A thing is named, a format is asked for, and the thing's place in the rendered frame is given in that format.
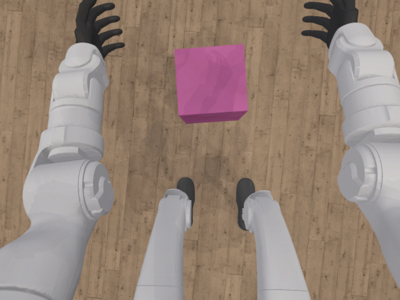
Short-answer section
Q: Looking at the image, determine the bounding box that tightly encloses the right robot forearm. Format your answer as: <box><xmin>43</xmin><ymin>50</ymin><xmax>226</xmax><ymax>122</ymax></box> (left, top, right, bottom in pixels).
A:
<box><xmin>327</xmin><ymin>22</ymin><xmax>400</xmax><ymax>147</ymax></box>

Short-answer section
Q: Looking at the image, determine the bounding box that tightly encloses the left robot upper arm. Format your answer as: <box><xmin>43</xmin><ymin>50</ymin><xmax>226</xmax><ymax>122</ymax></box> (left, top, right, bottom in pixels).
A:
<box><xmin>0</xmin><ymin>159</ymin><xmax>114</xmax><ymax>300</ymax></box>

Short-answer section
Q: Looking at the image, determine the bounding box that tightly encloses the right robot upper arm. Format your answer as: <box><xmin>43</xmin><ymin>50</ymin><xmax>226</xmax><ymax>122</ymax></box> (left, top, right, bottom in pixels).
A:
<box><xmin>337</xmin><ymin>142</ymin><xmax>400</xmax><ymax>289</ymax></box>

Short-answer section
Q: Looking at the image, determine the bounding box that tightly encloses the carton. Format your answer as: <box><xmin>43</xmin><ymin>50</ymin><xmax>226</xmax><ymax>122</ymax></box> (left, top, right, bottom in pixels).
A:
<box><xmin>174</xmin><ymin>44</ymin><xmax>248</xmax><ymax>124</ymax></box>

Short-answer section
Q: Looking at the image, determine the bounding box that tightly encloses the left robot forearm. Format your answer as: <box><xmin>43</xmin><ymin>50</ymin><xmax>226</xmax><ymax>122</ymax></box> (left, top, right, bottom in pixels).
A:
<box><xmin>22</xmin><ymin>42</ymin><xmax>109</xmax><ymax>217</ymax></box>

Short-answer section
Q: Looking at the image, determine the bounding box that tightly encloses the right robot shin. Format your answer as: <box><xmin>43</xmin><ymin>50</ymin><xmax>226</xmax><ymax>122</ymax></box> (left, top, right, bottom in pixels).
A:
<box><xmin>242</xmin><ymin>191</ymin><xmax>281</xmax><ymax>223</ymax></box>

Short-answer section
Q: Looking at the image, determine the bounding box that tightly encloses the robot left foot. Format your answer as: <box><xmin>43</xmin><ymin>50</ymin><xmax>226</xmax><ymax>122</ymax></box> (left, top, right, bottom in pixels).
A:
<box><xmin>177</xmin><ymin>177</ymin><xmax>195</xmax><ymax>225</ymax></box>

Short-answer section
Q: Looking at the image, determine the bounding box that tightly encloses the right robot hand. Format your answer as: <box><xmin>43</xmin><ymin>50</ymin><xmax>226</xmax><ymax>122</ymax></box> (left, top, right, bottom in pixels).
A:
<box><xmin>301</xmin><ymin>0</ymin><xmax>359</xmax><ymax>49</ymax></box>

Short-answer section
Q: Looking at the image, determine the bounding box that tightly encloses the left robot hand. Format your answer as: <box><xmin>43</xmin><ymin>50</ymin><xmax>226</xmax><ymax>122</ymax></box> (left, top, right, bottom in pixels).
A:
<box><xmin>74</xmin><ymin>0</ymin><xmax>125</xmax><ymax>59</ymax></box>

